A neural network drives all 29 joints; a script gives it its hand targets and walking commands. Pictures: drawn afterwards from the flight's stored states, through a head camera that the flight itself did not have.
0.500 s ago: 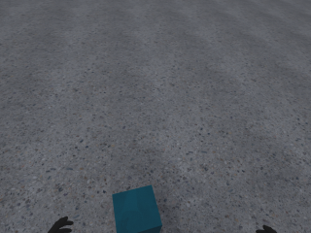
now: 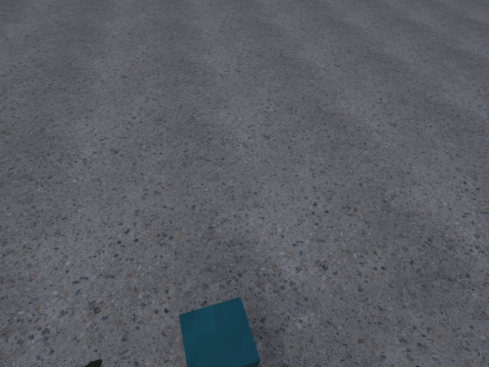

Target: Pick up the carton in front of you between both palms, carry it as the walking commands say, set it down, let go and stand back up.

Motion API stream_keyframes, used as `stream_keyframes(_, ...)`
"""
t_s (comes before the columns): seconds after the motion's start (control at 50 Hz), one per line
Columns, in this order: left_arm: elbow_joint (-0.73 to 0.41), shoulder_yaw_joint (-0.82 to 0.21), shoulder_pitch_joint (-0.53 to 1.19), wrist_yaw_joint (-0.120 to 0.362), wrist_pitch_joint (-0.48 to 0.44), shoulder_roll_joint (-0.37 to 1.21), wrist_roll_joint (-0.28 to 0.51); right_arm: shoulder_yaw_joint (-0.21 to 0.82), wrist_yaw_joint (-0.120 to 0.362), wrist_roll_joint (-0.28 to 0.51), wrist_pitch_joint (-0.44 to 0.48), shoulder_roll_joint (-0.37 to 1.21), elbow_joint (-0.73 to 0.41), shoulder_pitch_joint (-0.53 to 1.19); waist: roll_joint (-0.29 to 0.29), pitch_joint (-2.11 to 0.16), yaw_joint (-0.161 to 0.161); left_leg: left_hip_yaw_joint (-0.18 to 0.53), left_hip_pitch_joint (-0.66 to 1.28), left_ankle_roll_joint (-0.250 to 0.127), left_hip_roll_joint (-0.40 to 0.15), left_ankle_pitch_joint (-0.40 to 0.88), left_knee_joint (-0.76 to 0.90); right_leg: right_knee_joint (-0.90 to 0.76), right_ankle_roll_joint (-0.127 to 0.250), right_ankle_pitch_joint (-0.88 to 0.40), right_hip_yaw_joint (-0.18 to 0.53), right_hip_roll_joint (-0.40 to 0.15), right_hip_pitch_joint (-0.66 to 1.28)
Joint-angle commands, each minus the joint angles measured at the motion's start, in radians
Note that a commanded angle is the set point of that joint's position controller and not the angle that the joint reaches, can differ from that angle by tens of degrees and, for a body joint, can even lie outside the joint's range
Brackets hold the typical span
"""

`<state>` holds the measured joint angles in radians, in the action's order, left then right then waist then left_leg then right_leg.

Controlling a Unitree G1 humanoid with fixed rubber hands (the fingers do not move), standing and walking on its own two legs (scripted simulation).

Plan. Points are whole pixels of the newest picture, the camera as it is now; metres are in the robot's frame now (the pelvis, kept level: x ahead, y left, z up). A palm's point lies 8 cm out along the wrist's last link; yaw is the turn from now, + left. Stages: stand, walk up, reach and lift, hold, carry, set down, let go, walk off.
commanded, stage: stand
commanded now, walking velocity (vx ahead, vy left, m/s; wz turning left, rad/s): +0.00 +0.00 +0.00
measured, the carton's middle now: (218, 348) +0.34 +0.08 -0.65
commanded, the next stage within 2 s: none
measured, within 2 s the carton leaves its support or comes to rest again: neither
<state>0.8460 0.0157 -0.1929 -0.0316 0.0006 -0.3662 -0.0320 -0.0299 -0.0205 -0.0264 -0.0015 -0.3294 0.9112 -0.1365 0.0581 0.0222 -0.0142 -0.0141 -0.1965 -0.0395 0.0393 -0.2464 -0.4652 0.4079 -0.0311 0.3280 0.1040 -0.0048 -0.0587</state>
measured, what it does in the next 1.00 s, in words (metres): stands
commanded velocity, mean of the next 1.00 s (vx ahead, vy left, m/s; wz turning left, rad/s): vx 0.00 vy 0.00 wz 0.00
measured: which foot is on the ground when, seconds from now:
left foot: down 0.00-1.00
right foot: down 0.00-1.00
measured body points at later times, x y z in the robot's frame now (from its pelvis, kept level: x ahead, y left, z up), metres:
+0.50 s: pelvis -0.01 +0.00 +0.00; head -0.02 +0.02 +0.45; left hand +0.08 +0.30 -0.12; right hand +0.09 -0.32 -0.10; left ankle +0.00 +0.09 -0.74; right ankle -0.06 -0.15 -0.74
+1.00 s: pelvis -0.02 -0.01 +0.01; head -0.02 +0.01 +0.46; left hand +0.07 +0.31 -0.12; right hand +0.09 -0.32 -0.10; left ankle +0.00 +0.09 -0.74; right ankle -0.06 -0.15 -0.74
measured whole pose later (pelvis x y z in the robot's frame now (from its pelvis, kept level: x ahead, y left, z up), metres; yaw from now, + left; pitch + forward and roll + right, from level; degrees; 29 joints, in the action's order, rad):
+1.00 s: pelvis -0.02 -0.01 +0.01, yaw +0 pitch -2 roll +0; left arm 1.01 -0.01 -0.15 -0.02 -0.01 -0.40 -0.02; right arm -0.01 -0.01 -0.01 0.01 -0.38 1.06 -0.09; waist 0.04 0.03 -0.01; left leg 0.00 -0.17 -0.03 0.03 -0.17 -0.38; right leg 0.33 -0.02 0.26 0.09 0.00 -0.03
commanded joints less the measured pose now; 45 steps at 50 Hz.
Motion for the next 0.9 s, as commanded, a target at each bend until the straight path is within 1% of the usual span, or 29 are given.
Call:
stream_keyframes(0.0, -0.033, 0.028, 0.01, -0.003, -0.013, -0.138, 0.0, -0.036, -0.003, 0.001, 0.012, -0.179, -0.033, 0.033, -0.05, -0.041, 0.001, 0.126, 0.103, 0.007, -0.129, 0.271, 0.074, -0.053, 0.024, -0.253, 0.036, -0.071, -0.084)
stream_keyframes(0.18, 0.016, 0.021, 0.016, 0.0, -0.017, -0.154, 0.001, -0.029, 0.001, 0.006, 0.015, -0.195, 0.015, 0.045, -0.051, -0.023, 0.001, 0.131, 0.106, 0.008, -0.133, 0.21, 0.105, -0.085, 0.031, -0.218, 0.047, -0.079, -0.09)
stream_keyframes(0.34, 0.053, 0.013, 0.023, 0.003, -0.02, -0.167, 0.002, -0.022, 0.003, 0.009, 0.017, -0.208, 0.047, 0.054, -0.049, -0.016, 0.002, 0.134, 0.107, 0.01, -0.136, 0.184, 0.12, -0.102, 0.035, -0.203, 0.052, -0.083, -0.093)
stream_keyframes(0.88, 0.121, 0.003, 0.055, 0.01, -0.021, -0.195, 0.008, -0.008, 0.007, 0.017, 0.021, -0.232, 0.103, 0.078, -0.054, -0.022, 0.007, 0.144, 0.123, 0.011, -0.144, 0.213, 0.134, -0.131, 0.039, -0.206, 0.047, -0.091, -0.085)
